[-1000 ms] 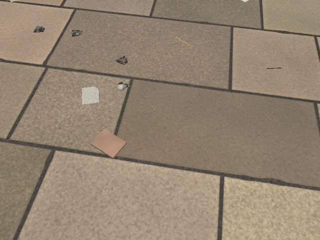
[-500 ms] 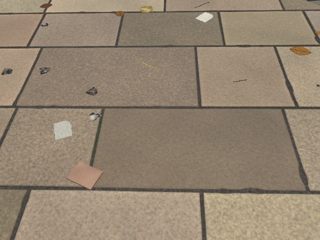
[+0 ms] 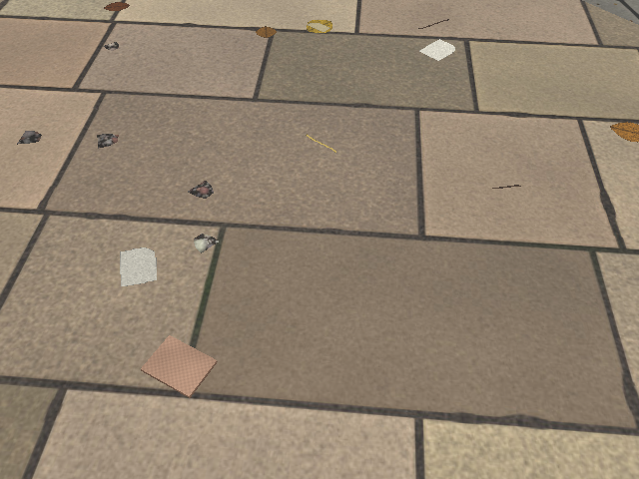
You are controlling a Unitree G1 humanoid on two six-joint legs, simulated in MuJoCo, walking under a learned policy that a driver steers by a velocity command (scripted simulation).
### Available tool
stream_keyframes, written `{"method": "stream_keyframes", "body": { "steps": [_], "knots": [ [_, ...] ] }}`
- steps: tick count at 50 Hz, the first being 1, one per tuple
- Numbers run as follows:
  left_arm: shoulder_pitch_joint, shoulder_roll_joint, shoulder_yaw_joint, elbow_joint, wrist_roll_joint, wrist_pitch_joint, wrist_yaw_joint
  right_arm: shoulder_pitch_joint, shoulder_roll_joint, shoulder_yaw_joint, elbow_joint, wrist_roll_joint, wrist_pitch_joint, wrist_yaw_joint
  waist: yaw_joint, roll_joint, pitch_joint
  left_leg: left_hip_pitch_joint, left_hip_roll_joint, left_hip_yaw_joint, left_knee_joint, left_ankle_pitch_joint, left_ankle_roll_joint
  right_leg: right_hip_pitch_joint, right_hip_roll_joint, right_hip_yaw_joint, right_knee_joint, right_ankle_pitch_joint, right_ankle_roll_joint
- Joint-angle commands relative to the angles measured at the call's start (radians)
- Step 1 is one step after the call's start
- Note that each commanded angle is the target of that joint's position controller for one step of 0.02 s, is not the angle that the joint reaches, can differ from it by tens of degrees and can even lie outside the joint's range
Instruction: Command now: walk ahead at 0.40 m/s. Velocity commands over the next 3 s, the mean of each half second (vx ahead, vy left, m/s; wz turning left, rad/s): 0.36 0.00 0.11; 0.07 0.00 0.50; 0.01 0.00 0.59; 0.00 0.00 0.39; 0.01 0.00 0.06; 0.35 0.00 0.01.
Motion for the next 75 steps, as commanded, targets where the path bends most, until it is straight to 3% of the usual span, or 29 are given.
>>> {"method": "stream_keyframes", "body": {
  "steps": [1, 4, 6, 7, 8, 9, 10, 12, 14, 18, 25, 30, 31, 32, 33, 34, 35, 38, 42, 46, 50, 51, 52, 53, 54, 56, 60, 71, 75],
  "knots": [
    [0.111, 0.186, 0.042, -0.031, -0.001, 0.006, 0.011, -0.247, -0.088, -0.005, -0.161, 0.008, -0.033, 0.022, 0.076, -0.084, 0.055, -0.534, 0.084, -0.032, 0.023, -0.036, 0.013, 0.384, -0.377, 0.479, -0.27, 0.353, -0.249],
    [-0.061, 0.208, 0.039, -0.072, -0.011, 0.039, 0.019, -0.1, -0.064, 0.001, -0.102, 0.0, -0.019, 0.045, -0.036, -0.12, 0.027, -0.008, 0.012, 0.076, -0.248, 0.349, -0.026, 0.016, -0.216, 0.19, -0.319, 0.299, -0.142],
    [-0.074, 0.196, 0.035, -0.08, 0.0, 0.032, 0.018, 0.075, -0.127, -0.038, -0.031, -0.011, 0.006, 0.028, -0.123, -0.098, -0.029, 0.337, -0.069, 0.127, -0.255, 0.449, -0.048, -0.166, -0.143, 0.085, -0.201, 0.374, -0.091],
    [-0.087, 0.152, 0.021, -0.082, 0.007, 0.021, 0.017, 0.177, -0.157, -0.056, -0.011, -0.013, 0.017, 0.014, -0.184, -0.056, -0.065, 0.458, -0.025, 0.073, -0.269, 0.394, -0.027, -0.23, -0.098, 0.026, -0.02, 0.392, -0.048],
    [-0.1, 0.074, -0.003, -0.111, 0.031, 0.011, 0.019, 0.294, -0.247, -0.074, -0.006, -0.024, 0.025, -0.006, -0.216, 0.185, -0.108, 0.534, 0.211, -0.27, -0.415, 0.237, 0.049, -0.354, -0.034, -0.031, 0.347, 0.141, 0.018],
    [-0.005, 0.022, -0.013, -0.134, 0.01, -0.009, 0.024, 0.293, -0.295, -0.069, -0.025, -0.035, 0.018, -0.003, -0.149, 0.338, -0.166, 0.59, 0.399, -0.803, -0.653, 0.059, 0.201, -0.517, 0.068, 0.068, 0.604, -0.185, 0.037],
    [-0.012, 0.097, 0.004, -0.124, -0.03, -0.018, 0.023, 0.181, -0.253, -0.059, -0.044, -0.026, 0.01, 0.001, -0.111, 0.21, -0.055, 0.516, 0.419, -0.824, -0.701, -0.166, 0.215, -0.639, -0.014, 0.102, 0.725, -0.125, 0.018],
    [-0.104, 0.137, 0.015, -0.126, -0.02, -0.018, 0.025, 0.05, -0.166, -0.036, -0.073, -0.027, -0.002, 0.01, -0.072, 0.077, 0.083, 0.327, 0.32, -0.527, -0.684, 0.008, 0.149, -0.63, -0.114, 0.063, 0.666, 0.082, -0.019],
    [-0.087, 0.132, 0.023, -0.111, 0.008, -0.005, 0.025, -0.005, -0.135, -0.026, -0.088, -0.047, -0.003, 0.016, -0.026, 0.103, 0.083, 0.218, 0.224, -0.339, -0.698, 0.295, 0.108, -0.503, -0.148, 0.056, 0.563, 0.188, -0.014],
    [-0.137, 0.088, 0.016, -0.135, 0.036, 0.005, 0.028, 0.044, -0.151, -0.032, -0.062, -0.035, 0.005, -0.007, -0.004, 0.061, 0.035, 0.219, 0.17, -0.148, -0.641, 1.01, 0.113, -0.435, -0.097, -0.001, 0.377, 0.265, 0.048],
    [-0.383, 0.083, 0.004, -0.208, 0.018, 0.01, 0.008, 0.13, -0.195, -0.059, -0.05, -0.008, 0.064, -0.053, -0.066, 0.101, 0.006, 0.263, 0.151, -0.178, -0.542, 0.931, 0.069, -0.332, -0.004, 0.017, -0.013, 0.446, 0.065],
    [-0.259, 0.163, 0.031, -0.17, 0.038, -0.017, 0.008, 0.061, -0.182, -0.069, -0.106, -0.009, 0.085, -0.062, 0.014, 0.092, -0.073, 0.283, 0.1, -0.261, -0.298, 0.875, 0.024, -0.078, -0.011, 0.027, -0.214, 0.526, -0.013],
    [-0.157, 0.219, 0.041, -0.164, 0.061, -0.021, 0.019, 0.048, -0.135, -0.053, -0.146, -0.026, 0.082, -0.059, 0.045, -0.002, -0.211, 0.138, 0.03, -0.229, -0.081, 0.663, -0.019, 0.201, -0.177, 0.157, -0.15, 0.84, -0.088],
    [-0.151, 0.24, 0.039, -0.173, 0.065, -0.002, 0.027, 0.236, -0.043, -0.031, -0.136, -0.036, 0.077, -0.052, -0.038, -0.253, -0.335, -0.143, -0.127, -0.155, 0.209, -0.16, -0.078, 0.497, -0.446, 0.421, -0.074, 1.224, -0.261],
    [-0.151, 0.182, 0.032, -0.18, 0.038, 0.018, 0.024, 0.295, -0.152, -0.047, -0.117, -0.015, 0.084, -0.046, -0.026, -0.22, -0.408, -0.201, -0.071, -0.166, 0.357, -0.199, -0.098, 0.46, -0.497, 0.524, -0.13, 0.938, -0.311],
    [-0.209, 0.13, 0.017, -0.198, 0.028, 0.029, 0.028, 0.204, -0.211, -0.072, -0.123, 0.001, 0.103, -0.051, -0.014, -0.12, -0.271, -0.256, -0.029, -0.14, 0.417, -0.111, -0.126, 0.349, -0.424, 0.418, -0.174, 0.733, -0.27],
    [-0.264, 0.106, 0.008, -0.197, 0.026, 0.04, 0.032, 0.142, -0.208, -0.076, -0.139, 0.001, 0.122, -0.059, -0.025, -0.078, -0.179, -0.275, 0.001, -0.107, 0.409, -0.04, -0.149, 0.234, -0.36, 0.322, -0.212, 0.583, -0.228],
    [-0.344, 0.126, 0.012, -0.183, 0.05, 0.055, 0.034, 0.133, -0.153, -0.075, -0.164, -0.011, 0.168, -0.068, -0.064, -0.137, -0.049, -0.148, 0.033, -0.053, 0.335, 0.069, -0.177, -0.068, -0.265, 0.138, -0.319, 0.382, -0.202],
    [-0.348, 0.156, 0.027, -0.16, 0.042, 0.054, 0.046, 0.077, -0.114, -0.059, -0.215, -0.021, 0.164, -0.059, -0.047, -0.123, -0.079, -0.092, 0.069, -0.024, 0.145, 0.133, -0.162, -0.057, -0.295, 0.054, -0.335, 0.42, -0.232],
    [-0.345, 0.199, 0.04, -0.146, 0.031, 0.07, 0.046, 0.036, -0.138, -0.059, -0.248, -0.02, 0.161, -0.035, -0.037, -0.129, -0.098, -0.002, 0.071, 0.012, -0.011, 0.188, -0.125, -0.037, -0.325, 0.008, -0.327, 0.38, -0.217],
    [-0.328, 0.189, 0.041, -0.119, 0.0, 0.088, 0.04, 0.099, -0.161, -0.079, -0.233, -0.026, 0.165, -0.021, -0.078, -0.095, -0.089, 0.172, 0.015, 0.063, -0.286, 0.3, -0.043, -0.077, -0.295, -0.069, -0.192, 0.228, -0.105],
    [-0.28, 0.147, 0.034, -0.097, 0.002, 0.095, 0.034, 0.128, -0.2, -0.094, -0.231, -0.031, 0.165, -0.027, -0.077, 0.023, -0.048, 0.236, 0.061, -0.054, -0.423, 0.4, 0.009, -0.178, -0.23, -0.139, -0.032, 0.11, -0.021],
    [-0.252, 0.091, 0.018, -0.126, 0.044, 0.097, 0.025, 0.112, -0.317, -0.116, -0.268, -0.03, 0.165, -0.048, -0.022, 0.348, -0.016, 0.323, 0.327, -0.44, -0.499, 0.662, 0.142, -0.447, -0.07, -0.229, 0.3, -0.215, 0.096],
    [-0.388, 0.139, 0.034, -0.169, 0.043, 0.09, 0.036, 0.1, -0.337, -0.113, -0.298, -0.069, 0.142, -0.039, -0.096, 0.287, -0.027, 0.186, 0.38, -0.557, -0.575, 0.594, 0.263, -0.502, -0.008, -0.034, 0.477, -0.268, 0.087],
    [-0.4, 0.162, 0.044, -0.171, 0.022, 0.091, 0.043, 0.051, -0.308, -0.107, -0.301, -0.078, 0.118, -0.033, -0.069, 0.198, -0.01, 0.165, 0.327, -0.47, -0.587, 0.507, 0.223, -0.504, -0.029, 0.016, 0.543, -0.17, 0.064],
    [-0.326, 0.171, 0.055, -0.123, 0.027, 0.098, 0.059, -0.046, -0.239, -0.09, -0.316, -0.039, 0.103, -0.039, -0.018, 0.131, -0.018, 0.172, 0.245, -0.362, -0.561, 0.448, 0.121, -0.494, -0.051, 0.034, 0.544, -0.009, 0.057],
    [-0.298, 0.151, 0.053, -0.119, 0.021, 0.09, 0.055, -0.034, -0.196, -0.07, -0.331, -0.034, 0.105, -0.056, -0.01, 0.132, -0.072, 0.214, 0.195, -0.315, -0.528, 0.613, 0.121, -0.435, -0.021, 0.039, 0.545, 0.098, 0.088],
    [-0.323, 0.149, 0.039, -0.143, 0.006, 0.061, 0.018, -0.039, -0.239, -0.094, -0.372, -0.023, 0.136, -0.051, -0.045, 0.172, -0.072, 0.227, 0.168, -0.497, -0.459, 0.658, 0.146, -0.239, 0.03, 0.07, 0.1, 0.03, 0.095],
    [-0.228, 0.164, 0.049, -0.124, 0.011, 0.047, 0.005, -0.099, -0.225, -0.092, -0.39, 0.002, 0.146, -0.053, 0.013, 0.15, -0.094, 0.179, 0.096, -0.509, -0.382, 0.623, 0.072, -0.026, 0.009, 0.053, -0.225, 0.261, 0.05]
  ]
}}
Next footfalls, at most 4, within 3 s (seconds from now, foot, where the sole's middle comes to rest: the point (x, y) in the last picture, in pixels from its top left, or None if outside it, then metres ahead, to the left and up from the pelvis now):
0.16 left None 0.16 0.15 -0.76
0.62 right None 0.43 -0.02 -0.76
1.02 left None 0.29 0.21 -0.76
1.52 right None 0.42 0.05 -0.76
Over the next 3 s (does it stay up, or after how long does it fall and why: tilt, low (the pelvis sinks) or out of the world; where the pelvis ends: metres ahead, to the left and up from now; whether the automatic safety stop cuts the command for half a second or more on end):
stays up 0.43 0.22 0.02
